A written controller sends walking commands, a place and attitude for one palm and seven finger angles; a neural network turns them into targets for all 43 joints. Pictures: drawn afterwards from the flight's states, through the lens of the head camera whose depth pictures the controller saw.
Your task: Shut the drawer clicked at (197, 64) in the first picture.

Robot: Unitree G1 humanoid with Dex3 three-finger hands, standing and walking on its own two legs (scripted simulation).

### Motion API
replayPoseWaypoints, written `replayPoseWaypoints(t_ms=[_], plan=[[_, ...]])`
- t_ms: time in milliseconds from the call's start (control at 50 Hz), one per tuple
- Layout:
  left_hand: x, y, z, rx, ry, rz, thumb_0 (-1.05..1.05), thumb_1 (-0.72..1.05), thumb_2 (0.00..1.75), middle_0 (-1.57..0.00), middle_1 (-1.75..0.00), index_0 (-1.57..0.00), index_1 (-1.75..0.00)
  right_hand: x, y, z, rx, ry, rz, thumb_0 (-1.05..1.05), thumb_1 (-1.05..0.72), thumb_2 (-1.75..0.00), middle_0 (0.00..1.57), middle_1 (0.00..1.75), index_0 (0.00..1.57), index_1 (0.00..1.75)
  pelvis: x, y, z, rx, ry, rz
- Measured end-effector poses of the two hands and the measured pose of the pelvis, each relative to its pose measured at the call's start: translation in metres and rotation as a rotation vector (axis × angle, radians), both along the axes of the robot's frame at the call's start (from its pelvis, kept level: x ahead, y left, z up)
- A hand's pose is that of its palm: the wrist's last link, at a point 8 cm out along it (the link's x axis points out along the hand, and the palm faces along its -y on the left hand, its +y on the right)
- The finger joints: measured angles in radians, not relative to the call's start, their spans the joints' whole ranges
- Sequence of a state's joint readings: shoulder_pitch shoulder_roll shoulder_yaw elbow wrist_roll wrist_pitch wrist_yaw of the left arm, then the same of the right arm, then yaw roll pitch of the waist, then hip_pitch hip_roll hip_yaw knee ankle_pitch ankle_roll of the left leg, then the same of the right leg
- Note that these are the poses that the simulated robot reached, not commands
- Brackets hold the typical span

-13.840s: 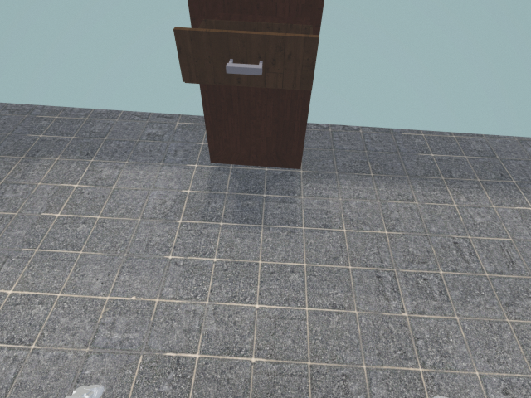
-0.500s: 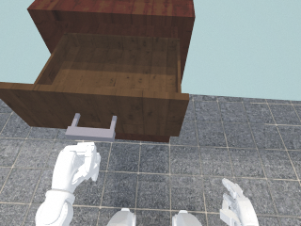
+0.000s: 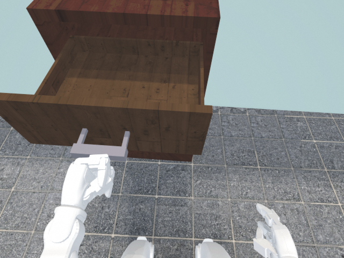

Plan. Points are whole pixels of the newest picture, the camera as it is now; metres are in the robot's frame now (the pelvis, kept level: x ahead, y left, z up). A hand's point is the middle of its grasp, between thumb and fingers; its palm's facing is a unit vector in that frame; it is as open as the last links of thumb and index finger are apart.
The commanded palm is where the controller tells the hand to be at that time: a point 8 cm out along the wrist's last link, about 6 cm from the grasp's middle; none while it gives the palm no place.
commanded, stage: push the drawer shut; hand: left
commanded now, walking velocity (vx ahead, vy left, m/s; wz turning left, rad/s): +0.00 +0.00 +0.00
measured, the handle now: (102, 143) +0.36 +0.17 +0.06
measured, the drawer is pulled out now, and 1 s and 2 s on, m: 0.29 0.18 0.05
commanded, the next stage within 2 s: none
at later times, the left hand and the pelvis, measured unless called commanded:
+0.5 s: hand (114, 164) +0.31 +0.14 +0.05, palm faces -0.06 -1.00 -0.05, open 3.2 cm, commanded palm +0.31 +0.19 +0.06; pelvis -0.02 +0.00 +0.00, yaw +1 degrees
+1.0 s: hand (122, 136) +0.38 +0.13 +0.05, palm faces -0.05 -1.00 -0.06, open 3.2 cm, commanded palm +0.37 +0.18 +0.06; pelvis -0.02 +0.00 +0.00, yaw +0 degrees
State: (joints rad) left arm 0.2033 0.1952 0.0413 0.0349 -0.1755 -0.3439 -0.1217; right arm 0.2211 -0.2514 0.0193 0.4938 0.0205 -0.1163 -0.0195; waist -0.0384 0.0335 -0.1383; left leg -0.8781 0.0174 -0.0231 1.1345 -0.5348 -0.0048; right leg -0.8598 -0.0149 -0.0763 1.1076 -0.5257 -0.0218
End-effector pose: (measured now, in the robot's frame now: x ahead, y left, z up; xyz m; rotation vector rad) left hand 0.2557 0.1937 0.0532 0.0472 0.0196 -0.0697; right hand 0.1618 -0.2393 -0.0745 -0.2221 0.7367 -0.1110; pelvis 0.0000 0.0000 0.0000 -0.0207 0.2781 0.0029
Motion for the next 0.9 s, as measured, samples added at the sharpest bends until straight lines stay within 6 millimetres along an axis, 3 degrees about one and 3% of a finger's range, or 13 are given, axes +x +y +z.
replayPoseWaypoints(t_ms=[320, 540, 900], plan=[[0.013, 0.000, -0.002, 0.003, -0.017, 0.004, 0.00, 0.87, 0.95, -1.40, -1.60, -1.40, -1.60, -0.013, -0.004, -0.009, -0.003, 0.060, 0.005, 0.01, -0.91, -0.90, 0.20, 0.30, 0.20, 0.30, -0.007, -0.002, 0.001, 0.002, -0.008, 0.009], [0.041, -0.003, 0.000, 0.006, -0.017, 0.006, 0.02, 0.87, 0.96, -1.40, -1.60, -1.40, -1.60, -0.029, -0.004, -0.012, 0.000, 0.084, -0.014, 0.01, -0.91, -0.90, 0.20, 0.30, 0.20, 0.30, -0.017, -0.002, 0.003, 0.003, -0.015, 0.008], [0.091, -0.010, 0.001, 0.007, -0.024, 0.017, 0.03, 0.90, 0.97, -1.40, -1.60, -1.40, -1.60, -0.076, -0.013, -0.020, -0.009, 0.223, -0.084, 0.01, -0.91, -0.90, 0.20, 0.30, 0.20, 0.30, -0.019, 0.002, 0.005, 0.006, 0.002, -0.008]])
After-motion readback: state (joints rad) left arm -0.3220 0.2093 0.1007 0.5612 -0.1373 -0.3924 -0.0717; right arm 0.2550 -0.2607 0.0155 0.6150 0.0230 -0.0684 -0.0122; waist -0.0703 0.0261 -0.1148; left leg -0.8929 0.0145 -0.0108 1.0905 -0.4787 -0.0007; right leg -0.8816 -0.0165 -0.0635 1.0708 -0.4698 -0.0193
